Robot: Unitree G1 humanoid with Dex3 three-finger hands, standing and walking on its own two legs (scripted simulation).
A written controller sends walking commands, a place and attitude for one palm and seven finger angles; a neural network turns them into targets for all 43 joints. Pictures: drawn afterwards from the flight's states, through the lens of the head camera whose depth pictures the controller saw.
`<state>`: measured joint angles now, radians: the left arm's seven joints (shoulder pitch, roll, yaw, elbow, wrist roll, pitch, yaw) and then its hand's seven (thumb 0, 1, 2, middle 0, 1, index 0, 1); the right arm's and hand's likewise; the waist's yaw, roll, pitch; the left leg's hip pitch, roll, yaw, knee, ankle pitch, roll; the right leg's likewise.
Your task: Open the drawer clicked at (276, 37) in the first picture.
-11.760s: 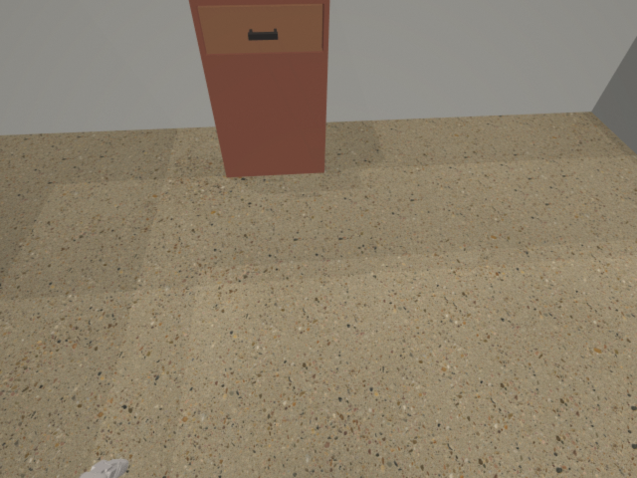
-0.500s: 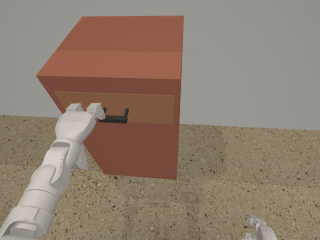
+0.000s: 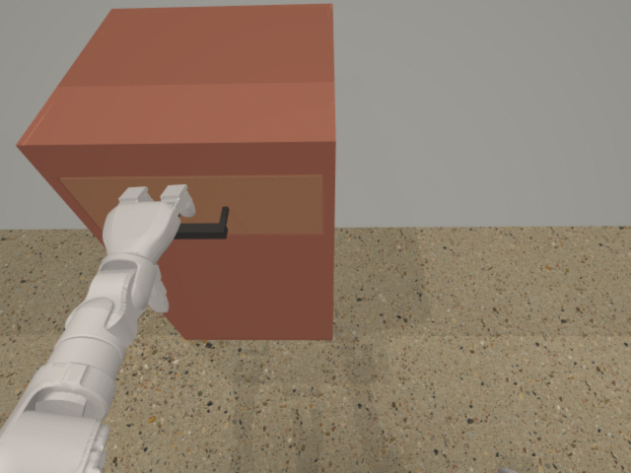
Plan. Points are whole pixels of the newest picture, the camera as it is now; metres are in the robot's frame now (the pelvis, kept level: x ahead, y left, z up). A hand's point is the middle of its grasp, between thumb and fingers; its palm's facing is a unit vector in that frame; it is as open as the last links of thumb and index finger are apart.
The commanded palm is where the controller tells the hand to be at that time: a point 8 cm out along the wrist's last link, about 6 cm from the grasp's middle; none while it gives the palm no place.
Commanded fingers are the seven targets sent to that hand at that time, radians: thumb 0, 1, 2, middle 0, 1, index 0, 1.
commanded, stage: move the hooked fingers above the handle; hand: left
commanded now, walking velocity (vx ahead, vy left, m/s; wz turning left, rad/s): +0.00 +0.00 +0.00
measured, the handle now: (198, 221) +0.52 +0.24 -0.07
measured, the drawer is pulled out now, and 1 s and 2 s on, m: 0.00 0.00 0.00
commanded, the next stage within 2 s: lower the fingers behind the handle in 1.28 s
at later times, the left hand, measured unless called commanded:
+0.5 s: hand (174, 239) +0.44 +0.24 -0.01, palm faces -0.07 -0.02 -1.00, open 13.8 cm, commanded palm +0.43 +0.24 +0.05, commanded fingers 0.00 -0.50 0.30 -0.30 -1.20 -0.30 -1.20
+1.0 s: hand (182, 232) +0.46 +0.23 -0.01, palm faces -0.05 -0.03 -1.00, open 13.8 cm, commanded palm +0.44 +0.24 +0.04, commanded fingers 0.00 -0.50 0.30 -0.30 -1.20 -0.30 -1.20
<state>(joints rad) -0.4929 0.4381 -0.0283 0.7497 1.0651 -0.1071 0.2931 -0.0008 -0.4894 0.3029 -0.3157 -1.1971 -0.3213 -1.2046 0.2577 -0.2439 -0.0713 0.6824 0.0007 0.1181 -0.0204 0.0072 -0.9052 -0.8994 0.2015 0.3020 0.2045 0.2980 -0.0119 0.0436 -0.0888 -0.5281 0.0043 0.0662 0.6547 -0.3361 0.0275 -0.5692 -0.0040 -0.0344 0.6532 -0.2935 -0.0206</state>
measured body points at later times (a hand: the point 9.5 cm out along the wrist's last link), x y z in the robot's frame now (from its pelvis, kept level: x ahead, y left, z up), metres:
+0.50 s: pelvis -0.01 +0.01 -0.02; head +0.08 +0.00 +0.43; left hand +0.44 +0.24 +0.05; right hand +0.03 -0.27 -0.15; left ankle -0.01 +0.10 -0.72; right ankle +0.01 -0.11 -0.72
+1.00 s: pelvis -0.01 +0.01 -0.02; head +0.09 +0.00 +0.42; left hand +0.45 +0.23 +0.04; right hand +0.01 -0.26 -0.15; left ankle -0.01 +0.10 -0.72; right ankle +0.01 -0.11 -0.72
